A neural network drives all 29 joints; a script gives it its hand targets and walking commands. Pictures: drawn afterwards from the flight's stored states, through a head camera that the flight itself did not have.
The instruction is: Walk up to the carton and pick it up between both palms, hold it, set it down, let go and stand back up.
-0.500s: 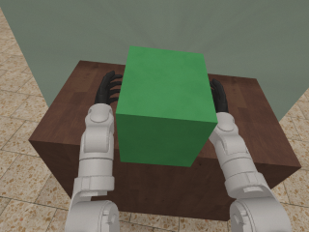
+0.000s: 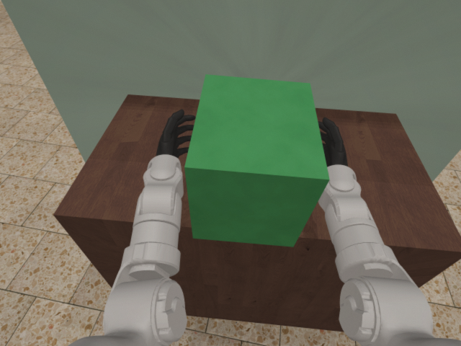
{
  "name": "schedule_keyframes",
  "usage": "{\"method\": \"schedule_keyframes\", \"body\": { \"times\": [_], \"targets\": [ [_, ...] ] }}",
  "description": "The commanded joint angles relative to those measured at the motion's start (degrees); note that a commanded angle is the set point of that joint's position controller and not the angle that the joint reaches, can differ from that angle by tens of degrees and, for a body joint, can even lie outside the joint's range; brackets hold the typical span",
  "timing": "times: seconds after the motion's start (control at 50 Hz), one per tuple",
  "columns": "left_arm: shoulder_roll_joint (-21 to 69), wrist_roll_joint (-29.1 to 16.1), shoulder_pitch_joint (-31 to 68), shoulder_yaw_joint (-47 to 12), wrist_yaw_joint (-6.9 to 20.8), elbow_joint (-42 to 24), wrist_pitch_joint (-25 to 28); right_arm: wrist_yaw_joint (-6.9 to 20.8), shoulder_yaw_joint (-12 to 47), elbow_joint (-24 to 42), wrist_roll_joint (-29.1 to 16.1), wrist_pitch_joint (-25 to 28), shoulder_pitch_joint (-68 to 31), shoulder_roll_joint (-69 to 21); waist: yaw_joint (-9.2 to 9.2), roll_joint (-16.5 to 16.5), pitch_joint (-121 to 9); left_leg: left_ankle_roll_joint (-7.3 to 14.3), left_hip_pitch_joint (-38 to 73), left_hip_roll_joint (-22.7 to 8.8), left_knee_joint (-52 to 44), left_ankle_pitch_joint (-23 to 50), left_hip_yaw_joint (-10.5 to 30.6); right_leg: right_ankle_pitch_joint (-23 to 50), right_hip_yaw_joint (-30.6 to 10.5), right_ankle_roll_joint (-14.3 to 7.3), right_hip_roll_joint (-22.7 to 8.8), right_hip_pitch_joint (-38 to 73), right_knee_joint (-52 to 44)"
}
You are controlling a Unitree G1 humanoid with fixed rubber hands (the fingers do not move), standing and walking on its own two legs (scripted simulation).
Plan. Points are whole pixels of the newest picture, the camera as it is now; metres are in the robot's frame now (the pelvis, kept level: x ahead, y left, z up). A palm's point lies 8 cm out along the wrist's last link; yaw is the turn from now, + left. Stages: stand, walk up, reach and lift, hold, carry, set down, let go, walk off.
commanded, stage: set down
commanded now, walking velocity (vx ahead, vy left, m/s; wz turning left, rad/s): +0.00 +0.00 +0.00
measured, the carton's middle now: (250, 162) +0.43 -0.01 +0.09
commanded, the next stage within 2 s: none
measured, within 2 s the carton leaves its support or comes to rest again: rests again in 1.80 s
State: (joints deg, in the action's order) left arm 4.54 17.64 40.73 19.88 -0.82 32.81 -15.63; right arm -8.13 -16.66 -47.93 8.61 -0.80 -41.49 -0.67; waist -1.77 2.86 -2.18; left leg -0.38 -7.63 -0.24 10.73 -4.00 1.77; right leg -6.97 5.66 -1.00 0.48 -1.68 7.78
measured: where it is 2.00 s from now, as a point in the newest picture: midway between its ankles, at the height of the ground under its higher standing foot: outside the picture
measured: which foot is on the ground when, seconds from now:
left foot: down 0.00-1.00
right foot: down 0.00-1.00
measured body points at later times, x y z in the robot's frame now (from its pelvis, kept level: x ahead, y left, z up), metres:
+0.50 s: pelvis +0.00 +0.00 +0.00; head +0.02 +0.02 +0.45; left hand +0.43 +0.15 +0.10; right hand +0.43 -0.15 +0.10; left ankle +0.02 +0.12 -0.75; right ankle -0.03 -0.10 -0.75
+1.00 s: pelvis +0.00 +0.00 +0.00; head +0.05 +0.02 +0.45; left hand +0.44 +0.15 +0.08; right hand +0.44 -0.14 +0.09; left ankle +0.02 +0.12 -0.75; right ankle -0.03 -0.10 -0.75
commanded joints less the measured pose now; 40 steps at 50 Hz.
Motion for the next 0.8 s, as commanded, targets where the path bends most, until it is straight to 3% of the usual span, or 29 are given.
{"method": "schedule_keyframes", "body": {
  "times": [0.0, 0.22, 0.36, 0.48, 0.58, 0.68, 0.78],
  "targets": [
    [20.8, -2.3, 38.4, -14.2, 7.2, -6.8, 6.7, 7.2, 16.4, 13.0, 0.2, 6.3, -40.9, -25.3, 2.04, 0.0, -34.3, 3.2, 2.8, 2.1, -1.1, 13.4, -1.4, 39.5, -0.3, 5.7, 1.0, 21.8, 8.3],
    [23.1, -4.0, 46.7, -17.2, 5.6, -3.6, 12.0, 9.0, 7.0, 6.5, 5.9, 7.3, -42.1, -24.6, -1.17, -7.7, -41.2, -1.2, 11.9, 1.1, 2.3, 15.8, -0.8, 25.4, 1.7, 3.1, 2.3, 5.8, 3.7],
    [24.2, -4.5, 50.0, -16.3, 4.8, 0.3, 14.5, 9.6, 5.5, 5.2, 9.7, 7.6, -45.2, -27.0, -1.22, -5.7, -48.9, -0.3, 8.6, 0.8, 3.1, 17.6, -0.4, 29.7, 1.4, 3.1, 1.9, 7.6, 5.1],
    [23.3, -3.7, 48.9, -13.1, 5.5, 5.6, 14.9, 9.6, 7.5, 5.5, 10.0, 7.2, -46.7, -29.3, 0.36, -1.6, -49.3, 2.0, 1.9, 0.9, 1.8, 17.7, -0.4, 38.6, 0.2, 4.0, 1.0, 15.4, 7.8],
    [20.8, -2.1, 47.8, -8.9, 6.4, 9.3, 14.5, 9.8, 7.4, 5.0, 10.2, 6.2, -46.7, -29.5, 1.9, 0.3, -44.4, 3.3, -0.7, 1.0, 0.1, 15.9, -0.4, 40.8, -0.1, 4.6, 0.5, 18.2, 8.7],
    [18.6, -0.4, 47.9, -6.3, 6.7, 10.1, 14.2, 10.3, 4.8, 4.3, 10.9, 5.3, -46.0, -28.3, 2.49, -1.0, -40.6, 2.8, 1.9, 1.0, -0.4, 15.7, -0.6, 37.8, 0.3, 4.4, 0.7, 15.0, 7.7],
    [17.8, 0.1, 49.2, -6.1, 6.3, 9.3, 14.6, 11.1, 0.5, 3.4, 12.9, 4.9, -45.2, -26.6, 1.61, -4.1, -40.5, 0.9, 6.9, 0.8, 0.4, 16.1, -0.6, 31.9, 1.3, 3.8, 1.3, 8.3, 5.7]
  ]
}}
